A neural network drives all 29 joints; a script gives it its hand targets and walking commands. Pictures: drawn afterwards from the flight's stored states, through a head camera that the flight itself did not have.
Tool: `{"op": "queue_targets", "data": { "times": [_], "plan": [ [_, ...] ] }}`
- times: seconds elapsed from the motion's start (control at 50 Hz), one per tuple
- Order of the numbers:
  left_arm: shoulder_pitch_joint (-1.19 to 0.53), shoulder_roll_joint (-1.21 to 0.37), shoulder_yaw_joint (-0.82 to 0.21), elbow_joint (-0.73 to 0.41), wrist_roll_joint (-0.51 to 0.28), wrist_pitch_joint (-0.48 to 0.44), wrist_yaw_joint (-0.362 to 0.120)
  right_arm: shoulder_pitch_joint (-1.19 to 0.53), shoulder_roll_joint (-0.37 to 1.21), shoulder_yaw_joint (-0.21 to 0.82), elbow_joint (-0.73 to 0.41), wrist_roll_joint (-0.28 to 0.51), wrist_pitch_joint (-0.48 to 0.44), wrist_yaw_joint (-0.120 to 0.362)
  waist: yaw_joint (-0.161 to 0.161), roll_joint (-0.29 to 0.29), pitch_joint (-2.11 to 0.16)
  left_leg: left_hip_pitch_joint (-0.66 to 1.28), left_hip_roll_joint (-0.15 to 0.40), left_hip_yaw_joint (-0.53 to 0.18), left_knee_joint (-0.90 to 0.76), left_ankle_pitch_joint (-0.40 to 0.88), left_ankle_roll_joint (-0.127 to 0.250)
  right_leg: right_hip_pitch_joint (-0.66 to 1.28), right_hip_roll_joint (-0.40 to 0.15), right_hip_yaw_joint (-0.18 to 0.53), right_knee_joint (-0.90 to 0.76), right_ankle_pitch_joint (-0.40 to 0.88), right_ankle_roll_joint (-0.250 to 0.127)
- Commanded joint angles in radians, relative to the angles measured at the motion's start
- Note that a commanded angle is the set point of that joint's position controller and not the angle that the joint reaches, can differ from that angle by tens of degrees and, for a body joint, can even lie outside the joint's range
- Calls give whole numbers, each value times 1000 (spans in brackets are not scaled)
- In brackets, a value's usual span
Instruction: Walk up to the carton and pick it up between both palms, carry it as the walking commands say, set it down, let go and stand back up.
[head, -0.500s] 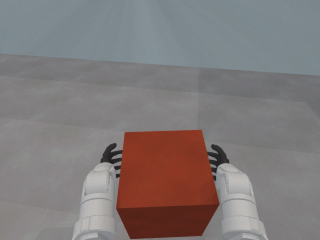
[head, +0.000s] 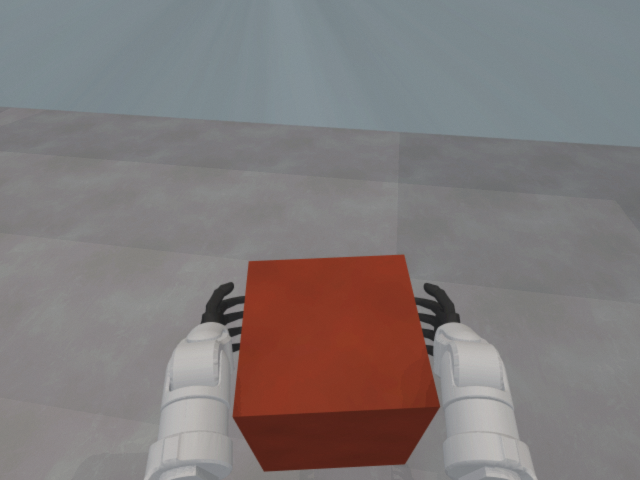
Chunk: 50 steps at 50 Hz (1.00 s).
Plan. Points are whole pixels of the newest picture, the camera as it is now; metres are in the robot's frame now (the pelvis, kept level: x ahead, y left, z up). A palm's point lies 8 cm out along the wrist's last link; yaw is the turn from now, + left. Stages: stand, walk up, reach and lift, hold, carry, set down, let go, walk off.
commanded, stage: carry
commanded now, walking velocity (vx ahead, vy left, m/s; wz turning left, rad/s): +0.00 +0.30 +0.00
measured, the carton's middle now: (330, 368) +0.30 +0.01 -0.01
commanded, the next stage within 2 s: none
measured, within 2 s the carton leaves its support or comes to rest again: neither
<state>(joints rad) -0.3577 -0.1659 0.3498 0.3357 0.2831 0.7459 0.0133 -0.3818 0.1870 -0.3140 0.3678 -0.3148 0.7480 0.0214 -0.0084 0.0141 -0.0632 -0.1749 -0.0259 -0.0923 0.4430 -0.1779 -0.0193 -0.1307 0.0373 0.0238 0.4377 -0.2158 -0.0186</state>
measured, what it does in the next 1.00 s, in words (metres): steps to the left: left foot, then right foot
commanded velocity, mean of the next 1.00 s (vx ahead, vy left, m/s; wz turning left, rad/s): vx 0.00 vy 0.30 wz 0.00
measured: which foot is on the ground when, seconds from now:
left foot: down 0.00-0.02, up 0.04-0.24, down 0.26-0.48, up 0.50-0.78, down 0.80-1.00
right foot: down 0.00-0.30, up 0.32-0.46, down 0.48-0.82, up 0.84-1.00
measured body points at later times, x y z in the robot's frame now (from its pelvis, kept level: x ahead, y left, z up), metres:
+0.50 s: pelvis +0.01 +0.07 -0.02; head -0.01 +0.05 +0.43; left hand +0.30 +0.24 +0.09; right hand +0.31 -0.07 +0.07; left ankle -0.02 +0.17 -0.74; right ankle +0.05 -0.03 -0.74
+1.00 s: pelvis -0.04 +0.21 -0.01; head -0.05 +0.20 +0.44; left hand +0.23 +0.39 +0.08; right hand +0.25 +0.08 +0.07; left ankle -0.01 +0.33 -0.74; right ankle -0.04 +0.09 -0.69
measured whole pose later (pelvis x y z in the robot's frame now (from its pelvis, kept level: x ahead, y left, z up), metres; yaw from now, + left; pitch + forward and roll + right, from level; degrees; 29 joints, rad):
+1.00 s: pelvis -0.04 +0.21 -0.01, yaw +3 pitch +4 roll +1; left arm -0.16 -0.13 0.18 -0.33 0.05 1.19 0.12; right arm -0.18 0.14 -0.08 -0.31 -0.05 1.22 -0.16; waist -0.01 0.01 -0.13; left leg -0.40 0.02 0.11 0.57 -0.23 0.02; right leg -0.56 -0.09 -0.05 1.05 -0.49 0.08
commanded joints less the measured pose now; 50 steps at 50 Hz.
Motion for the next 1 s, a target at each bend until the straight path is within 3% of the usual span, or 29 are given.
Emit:
{"op": "queue_targets", "data": {
  "times": [0.0,0.02,0.04,0.1,0.12,0.14,0.2,0.24,0.26,0.28,0.3,0.34,0.4,0.42,0.44,0.46,0.48,0.54,0.58,0.7,0.72,0.74,0.76,0.78,0.8,0.84,0.86,0.88,0.98],
  "plan": [
    [-593,-935,-749,-139,-332,22,-275,-530,904,631,-163,337,9,223,31,-84,-148,-222,37,52,258,-228,17,-155,-321,308,-130,-327,-80],
    [-626,-943,-779,-193,-358,33,-268,-540,921,662,-186,349,25,212,33,-173,-161,-247,29,61,405,-226,16,-185,-400,395,-181,-352,-130],
    [-615,-943,-802,-236,-365,56,-252,-509,927,687,-204,371,52,206,30,-161,-157,-265,39,62,459,-231,20,-211,-453,451,-197,-361,-162],
    [-600,-987,-904,-442,-451,133,-197,-493,958,778,-400,461,130,174,-1,-91,-229,-215,74,70,264,-168,44,-158,-386,272,-23,87,-117],
    [-591,-959,-914,-513,-462,155,-180,-452,972,805,-423,481,158,158,0,-151,-263,-173,48,104,225,-200,43,-131,-356,231,19,223,-93],
    [-470,-938,-886,-477,-448,196,-161,-402,933,817,-464,482,196,134,-2,-202,-290,-160,43,122,174,-189,44,-86,-345,184,78,394,-77],
    [-282,-867,-818,-512,-459,286,-110,-289,857,819,-593,498,282,74,12,-155,-398,-34,42,163,-29,-16,45,-26,-260,74,271,654,-19],
    [-238,-856,-833,-565,-502,335,-80,-157,830,798,-598,476,334,28,12,-42,-461,171,162,68,96,638,83,-256,-181,-11,420,408,35],
    [-215,-866,-846,-595,-497,351,-65,-186,819,815,-670,488,341,12,14,165,-457,312,266,-18,170,1019,119,-463,-109,-85,427,-158,64],
    [-241,-875,-862,-633,-509,361,-60,-199,838,810,-699,486,353,-2,1,236,-428,318,287,-29,181,1073,184,-540,-86,-128,418,-373,62],
    [-274,-887,-900,-683,-528,375,-48,-175,843,801,-715,489,369,-8,-4,258,-386,264,260,-12,141,1030,182,-549,-68,-143,487,-387,54],
    [-335,-884,-914,-805,-571,387,-38,-161,876,817,-768,504,384,-26,-1,181,-316,121,213,29,131,770,184,-462,-65,-148,395,-314,21],
    [-289,-878,-894,-826,-560,421,-20,-160,861,806,-831,530,407,-41,22,157,-363,-40,157,107,215,535,137,-200,-101,-139,134,42,14],
    [-230,-860,-865,-780,-552,435,-15,-143,833,799,-821,519,418,-55,30,66,-404,-169,112,130,277,352,99,-27,-187,-30,95,171,-9],
    [-219,-821,-857,-774,-546,441,-11,-118,798,778,-806,495,426,-66,36,-70,-403,-383,38,155,383,37,55,126,-364,202,51,426,-59],
    [-168,-772,-823,-740,-531,451,-4,-76,792,793,-769,491,445,-75,12,-298,-394,-500,-10,140,598,-379,12,140,-598,517,-49,551,-141],
    [-141,-774,-811,-704,-514,462,-1,-99,795,801,-762,491,463,-75,12,-267,-364,-489,39,15,702,-377,20,77,-620,537,-88,386,-191],
    [-172,-827,-801,-732,-523,466,-14,-224,842,844,-860,537,462,-71,12,-187,-248,-447,80,18,686,-210,8,-104,-477,319,-164,-39,-106],
    [-166,-835,-795,-733,-525,467,-25,-225,848,853,-869,538,460,-69,11,-217,-215,-367,63,86,579,-186,7,-166,-405,161,-135,88,-56],
    [-123,-820,-777,-744,-513,465,-12,-172,854,850,-836,556,478,-79,20,-395,-295,-246,28,159,98,-242,7,1,-388,100,-45,344,-46],
    [-117,-827,-789,-743,-513,467,-8,-163,850,842,-846,555,478,-78,13,-388,-329,-196,22,183,-17,-175,6,22,-383,72,21,420,-33],
    [-128,-838,-813,-767,-519,460,-1,-113,841,814,-821,549,474,-75,11,-244,-427,-24,18,205,-108,-133,19,-48,-338,20,154,340,-5],
    [-179,-848,-837,-803,-530,452,-4,-171,851,806,-847,555,461,-67,10,-60,-431,84,109,136,-130,-64,26,-231,-265,-70,242,45,34],
    [-174,-834,-843,-800,-515,454,3,-149,835,799,-824,547,459,-66,8,185,-392,125,293,-80,-156,24,72,-460,-175,-144,392,-319,79],
    [-165,-868,-858,-790,-528,450,-5,-144,844,808,-830,548,451,-60,12,316,-373,110,365,-132,-105,232,122,-556,-109,-164,559,-440,92],
    [-219,-886,-898,-807,-552,451,-16,-139,837,784,-847,531,447,-49,-8,160,-270,-113,302,-17,-105,-8,180,-492,-108,-93,785,-379,68],
    [-260,-890,-913,-866,-573,442,-18,-106,872,791,-817,531,446,-45,-5,131,-253,-134,261,21,-99,-17,170,-495,-109,-86,810,-316,60],
    [-290,-913,-941,-885,-579,439,-14,-110,889,794,-814,535,443,-36,0,205,-235,-129,220,91,-80,40,160,-497,-112,-100,793,-284,71],
    [-155,-797,-868,-844,-532,446,-11,-65,832,815,-811,518,440,-56,14,144,-324,-78,232,60,56,215,214,-285,-94,-137,312,-226,38]
  ]
}}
